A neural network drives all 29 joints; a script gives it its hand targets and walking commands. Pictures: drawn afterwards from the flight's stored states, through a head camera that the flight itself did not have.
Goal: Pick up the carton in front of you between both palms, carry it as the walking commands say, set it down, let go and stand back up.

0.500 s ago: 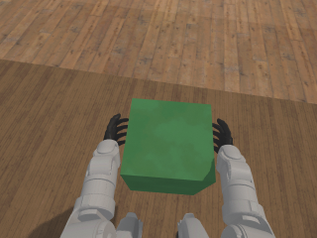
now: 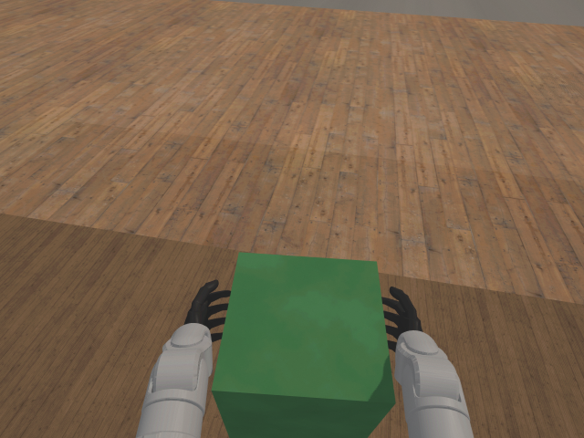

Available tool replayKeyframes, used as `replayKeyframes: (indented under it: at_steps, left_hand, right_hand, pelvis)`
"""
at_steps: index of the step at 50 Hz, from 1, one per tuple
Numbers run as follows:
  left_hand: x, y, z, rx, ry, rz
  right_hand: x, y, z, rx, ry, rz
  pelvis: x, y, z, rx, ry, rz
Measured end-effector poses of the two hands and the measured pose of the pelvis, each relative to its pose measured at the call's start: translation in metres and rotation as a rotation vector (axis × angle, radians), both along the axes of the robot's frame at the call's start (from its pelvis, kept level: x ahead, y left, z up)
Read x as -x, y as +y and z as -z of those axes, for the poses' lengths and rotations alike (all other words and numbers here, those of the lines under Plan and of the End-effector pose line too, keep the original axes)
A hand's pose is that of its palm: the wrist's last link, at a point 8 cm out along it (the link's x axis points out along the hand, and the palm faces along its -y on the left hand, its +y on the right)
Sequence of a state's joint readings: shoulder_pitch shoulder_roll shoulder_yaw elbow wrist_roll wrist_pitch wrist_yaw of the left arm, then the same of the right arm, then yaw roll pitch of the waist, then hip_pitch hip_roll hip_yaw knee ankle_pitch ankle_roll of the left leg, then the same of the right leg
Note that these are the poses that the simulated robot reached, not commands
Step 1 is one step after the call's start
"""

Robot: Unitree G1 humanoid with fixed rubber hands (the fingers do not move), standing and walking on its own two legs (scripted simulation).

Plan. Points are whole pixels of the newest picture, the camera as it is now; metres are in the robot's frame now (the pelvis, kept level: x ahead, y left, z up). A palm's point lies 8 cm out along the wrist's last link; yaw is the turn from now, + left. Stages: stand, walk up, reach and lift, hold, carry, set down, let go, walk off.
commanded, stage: reach and lift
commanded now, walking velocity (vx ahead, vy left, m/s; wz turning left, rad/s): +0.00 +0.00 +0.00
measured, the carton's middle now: (300, 355) +0.30 +0.00 -0.06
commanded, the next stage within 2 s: hold in 1.02 s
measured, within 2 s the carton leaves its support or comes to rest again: neither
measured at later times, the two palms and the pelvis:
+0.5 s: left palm (198, 327) +0.29 +0.15 +0.03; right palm (412, 336) +0.29 -0.15 +0.03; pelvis -0.01 +0.00 +0.01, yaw +0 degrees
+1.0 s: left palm (196, 323) +0.29 +0.15 +0.04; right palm (413, 332) +0.29 -0.15 +0.04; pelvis +0.01 +0.00 +0.01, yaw +0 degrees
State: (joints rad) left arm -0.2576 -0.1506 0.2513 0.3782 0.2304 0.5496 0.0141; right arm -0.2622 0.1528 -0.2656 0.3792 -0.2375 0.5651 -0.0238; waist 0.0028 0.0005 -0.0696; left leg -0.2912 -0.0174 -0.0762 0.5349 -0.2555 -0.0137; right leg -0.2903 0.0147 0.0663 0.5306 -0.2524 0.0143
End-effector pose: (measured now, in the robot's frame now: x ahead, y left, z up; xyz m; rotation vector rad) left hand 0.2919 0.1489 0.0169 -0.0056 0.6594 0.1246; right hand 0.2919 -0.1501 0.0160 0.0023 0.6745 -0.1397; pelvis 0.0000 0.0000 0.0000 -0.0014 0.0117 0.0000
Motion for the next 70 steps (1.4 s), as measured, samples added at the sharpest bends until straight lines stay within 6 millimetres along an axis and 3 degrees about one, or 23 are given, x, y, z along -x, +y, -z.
replayKeyframes:
  at_steps: [4, 15, 44, 60, 70]
  left_hand:
    - [0.005, 0.000, -0.008, -0.010, 0.012, 0.006]
    - [0.008, -0.002, -0.008, -0.009, 0.025, 0.006]
    - [-0.002, -0.001, -0.021, -0.039, 0.026, 0.033]
    - [0.009, -0.001, -0.040, -0.039, -0.009, 0.026]
    - [0.015, -0.001, -0.037, -0.030, 0.015, 0.020]
  right_hand:
    - [0.004, 0.000, -0.008, 0.009, 0.011, -0.010]
    - [0.007, -0.002, -0.008, 0.007, 0.023, -0.005]
    - [0.000, -0.001, -0.021, 0.041, 0.025, -0.026]
    - [0.010, -0.001, -0.039, 0.038, -0.010, -0.025]
    - [0.015, -0.001, -0.037, 0.026, 0.013, -0.016]
  pelvis:
    - [0.004, 0.000, -0.003, 0.000, -0.048, 0.000]
    - [0.017, -0.001, -0.002, -0.001, -0.081, 0.001]
    - [-0.009, 0.000, -0.011, -0.001, -0.092, 0.006]
    - [-0.005, -0.001, -0.012, -0.001, -0.128, 0.003]
    - [0.006, -0.001, -0.010, -0.001, -0.145, 0.002]
